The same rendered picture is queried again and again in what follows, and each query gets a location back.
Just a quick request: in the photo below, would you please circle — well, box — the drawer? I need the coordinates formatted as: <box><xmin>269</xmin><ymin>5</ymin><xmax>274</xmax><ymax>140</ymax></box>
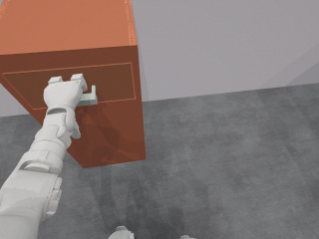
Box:
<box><xmin>3</xmin><ymin>62</ymin><xmax>135</xmax><ymax>109</ymax></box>

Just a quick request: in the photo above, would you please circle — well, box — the cabinet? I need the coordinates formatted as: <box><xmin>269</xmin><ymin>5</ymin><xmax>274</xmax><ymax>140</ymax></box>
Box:
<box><xmin>0</xmin><ymin>0</ymin><xmax>147</xmax><ymax>168</ymax></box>

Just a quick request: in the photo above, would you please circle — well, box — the robot left upper arm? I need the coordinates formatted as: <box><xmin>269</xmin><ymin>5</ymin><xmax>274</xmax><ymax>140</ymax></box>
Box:
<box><xmin>0</xmin><ymin>169</ymin><xmax>63</xmax><ymax>239</ymax></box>

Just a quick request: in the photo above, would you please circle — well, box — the left robot hand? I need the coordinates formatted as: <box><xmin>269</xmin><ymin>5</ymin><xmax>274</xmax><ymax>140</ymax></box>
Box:
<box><xmin>43</xmin><ymin>74</ymin><xmax>88</xmax><ymax>139</ymax></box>

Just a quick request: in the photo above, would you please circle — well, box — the handle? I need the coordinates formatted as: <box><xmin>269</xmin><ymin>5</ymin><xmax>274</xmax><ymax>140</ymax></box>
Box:
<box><xmin>77</xmin><ymin>85</ymin><xmax>98</xmax><ymax>107</ymax></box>

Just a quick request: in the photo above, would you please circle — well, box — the left robot forearm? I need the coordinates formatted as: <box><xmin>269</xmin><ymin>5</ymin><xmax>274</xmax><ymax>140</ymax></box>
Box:
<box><xmin>0</xmin><ymin>105</ymin><xmax>76</xmax><ymax>206</ymax></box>

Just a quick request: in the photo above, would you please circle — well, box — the robot left shin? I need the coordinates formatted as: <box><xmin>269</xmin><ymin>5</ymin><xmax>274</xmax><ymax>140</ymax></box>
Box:
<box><xmin>116</xmin><ymin>226</ymin><xmax>129</xmax><ymax>232</ymax></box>

